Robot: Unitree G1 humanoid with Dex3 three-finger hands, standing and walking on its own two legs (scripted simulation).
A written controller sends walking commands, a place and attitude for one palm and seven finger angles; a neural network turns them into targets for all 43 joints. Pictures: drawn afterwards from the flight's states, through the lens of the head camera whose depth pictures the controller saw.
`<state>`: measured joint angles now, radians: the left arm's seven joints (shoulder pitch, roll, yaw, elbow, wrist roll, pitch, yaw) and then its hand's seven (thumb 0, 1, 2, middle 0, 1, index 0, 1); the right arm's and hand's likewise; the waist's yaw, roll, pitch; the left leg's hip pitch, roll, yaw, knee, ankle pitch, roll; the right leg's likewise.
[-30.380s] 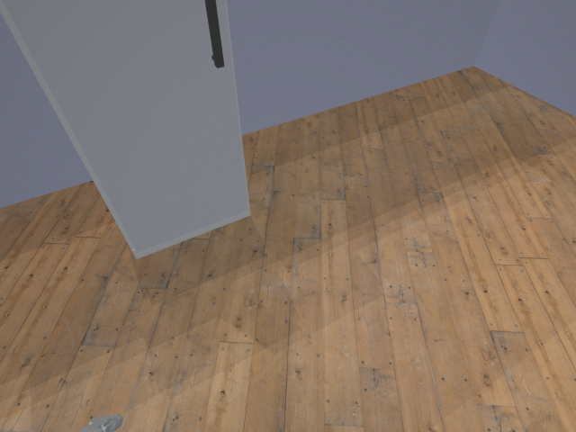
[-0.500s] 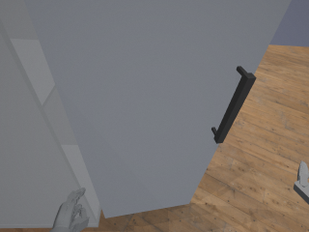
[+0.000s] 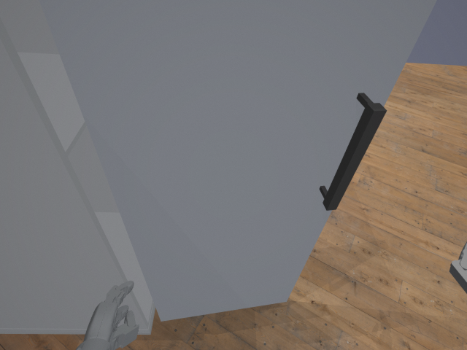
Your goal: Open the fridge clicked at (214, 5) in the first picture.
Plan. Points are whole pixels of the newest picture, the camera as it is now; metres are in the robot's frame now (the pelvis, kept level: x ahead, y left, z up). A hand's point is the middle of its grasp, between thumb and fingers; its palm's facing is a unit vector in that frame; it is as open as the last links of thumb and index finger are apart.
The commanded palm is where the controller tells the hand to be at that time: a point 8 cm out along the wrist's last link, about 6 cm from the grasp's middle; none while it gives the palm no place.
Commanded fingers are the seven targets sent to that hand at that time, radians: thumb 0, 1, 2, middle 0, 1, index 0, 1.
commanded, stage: step back with the hand held close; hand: right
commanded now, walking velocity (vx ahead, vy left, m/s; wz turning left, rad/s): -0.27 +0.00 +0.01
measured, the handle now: (344, 157) +0.43 -0.21 +0.13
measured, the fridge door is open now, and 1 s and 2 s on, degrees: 81 81 81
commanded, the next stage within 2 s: stop stepping back and stand still in 1.06 s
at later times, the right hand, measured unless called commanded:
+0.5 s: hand out of the picture +0.13 -0.30 +0.15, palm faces +0.49 +0.76 -0.43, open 7.4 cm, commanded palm +0.07 -0.33 +0.17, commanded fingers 0.00 -0.90 -0.90 0.20 0.30 0.20 0.30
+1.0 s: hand out of the picture +0.06 -0.29 +0.16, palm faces +0.52 +0.73 -0.44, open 7.4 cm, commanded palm -0.02 -0.32 +0.17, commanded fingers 0.00 -0.90 -0.90 0.20 0.30 0.20 0.30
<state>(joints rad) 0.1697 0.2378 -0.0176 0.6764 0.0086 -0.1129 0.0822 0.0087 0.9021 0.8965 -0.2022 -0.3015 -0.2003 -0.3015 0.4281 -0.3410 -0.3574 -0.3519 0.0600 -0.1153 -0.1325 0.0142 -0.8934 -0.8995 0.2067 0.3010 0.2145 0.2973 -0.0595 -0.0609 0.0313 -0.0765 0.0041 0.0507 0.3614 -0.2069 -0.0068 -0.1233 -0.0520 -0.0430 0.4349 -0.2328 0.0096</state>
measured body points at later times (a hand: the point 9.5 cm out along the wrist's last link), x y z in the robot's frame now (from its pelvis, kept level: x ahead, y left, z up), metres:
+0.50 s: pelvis -0.07 -0.03 -0.02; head -0.07 -0.03 +0.43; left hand +0.11 +0.21 -0.10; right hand +0.09 -0.34 +0.17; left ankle +0.00 +0.12 -0.74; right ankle +0.01 -0.12 -0.74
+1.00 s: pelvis -0.14 -0.01 -0.04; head -0.12 -0.03 +0.41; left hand +0.05 +0.22 -0.10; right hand +0.02 -0.32 +0.18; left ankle +0.00 +0.11 -0.74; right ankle +0.00 -0.13 -0.74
